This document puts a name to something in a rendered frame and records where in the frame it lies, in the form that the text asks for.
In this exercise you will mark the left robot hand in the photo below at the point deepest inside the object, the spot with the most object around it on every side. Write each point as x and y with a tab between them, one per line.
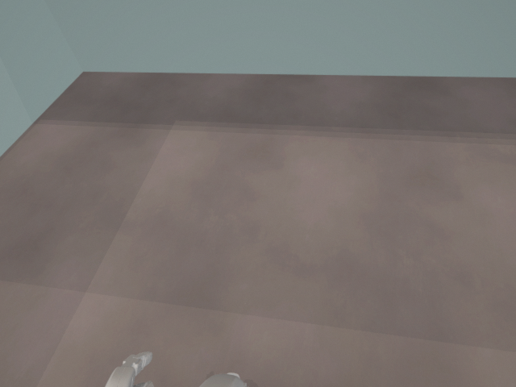
124	376

